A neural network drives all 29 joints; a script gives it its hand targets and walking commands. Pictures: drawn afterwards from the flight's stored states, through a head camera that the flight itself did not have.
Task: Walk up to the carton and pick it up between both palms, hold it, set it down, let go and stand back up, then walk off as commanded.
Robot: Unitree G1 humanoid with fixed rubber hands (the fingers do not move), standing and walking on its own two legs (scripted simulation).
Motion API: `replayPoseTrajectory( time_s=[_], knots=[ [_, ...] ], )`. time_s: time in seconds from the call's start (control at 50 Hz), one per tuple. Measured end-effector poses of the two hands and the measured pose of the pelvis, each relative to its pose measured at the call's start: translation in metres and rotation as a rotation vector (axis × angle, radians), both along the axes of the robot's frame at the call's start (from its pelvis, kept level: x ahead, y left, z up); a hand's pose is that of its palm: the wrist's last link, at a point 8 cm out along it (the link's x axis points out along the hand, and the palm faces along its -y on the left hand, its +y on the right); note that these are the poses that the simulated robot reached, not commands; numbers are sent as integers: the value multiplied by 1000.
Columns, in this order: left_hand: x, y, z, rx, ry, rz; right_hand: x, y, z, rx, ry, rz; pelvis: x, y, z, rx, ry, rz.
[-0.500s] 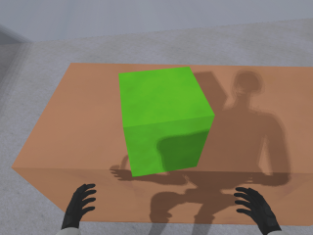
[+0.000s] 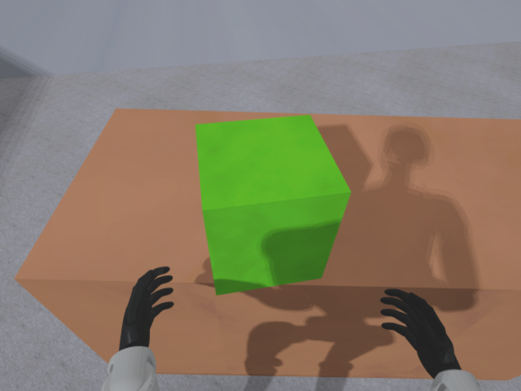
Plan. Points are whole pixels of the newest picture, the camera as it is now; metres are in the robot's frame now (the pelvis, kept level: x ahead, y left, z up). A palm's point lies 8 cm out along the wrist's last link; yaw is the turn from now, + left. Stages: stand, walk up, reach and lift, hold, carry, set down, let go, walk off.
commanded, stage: reach and lift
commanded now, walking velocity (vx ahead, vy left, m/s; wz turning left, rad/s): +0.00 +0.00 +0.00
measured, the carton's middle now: (262, 206) +0.45 +0.02 +0.03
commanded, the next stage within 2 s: none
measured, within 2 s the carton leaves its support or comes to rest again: neither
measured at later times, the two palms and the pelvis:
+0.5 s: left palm (152, 273) +0.27 +0.17 +0.09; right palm (430, 298) +0.26 -0.22 +0.05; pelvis +0.00 +0.00 +0.00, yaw +0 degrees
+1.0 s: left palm (152, 209) +0.33 +0.17 +0.15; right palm (420, 222) +0.35 -0.21 +0.12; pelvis -0.01 +0.00 +0.00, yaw +0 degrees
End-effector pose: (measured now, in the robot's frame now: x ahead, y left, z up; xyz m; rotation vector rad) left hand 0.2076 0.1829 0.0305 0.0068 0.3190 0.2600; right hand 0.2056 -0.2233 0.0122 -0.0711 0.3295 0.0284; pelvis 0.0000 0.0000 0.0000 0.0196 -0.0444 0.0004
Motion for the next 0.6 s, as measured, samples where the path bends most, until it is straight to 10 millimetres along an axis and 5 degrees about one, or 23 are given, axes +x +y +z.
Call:
replayPoseTrajectory(
  time_s=[0.2,0.6],
  knots=[
    [36,-9,25,1,-20,-33,12,-1,13,6,1,-43,2,0,0,1,2,-2],
    [73,-11,73,25,-8,-37,74,4,57,44,-78,-74,-2,-3,1,6,-4,-7]
  ],
)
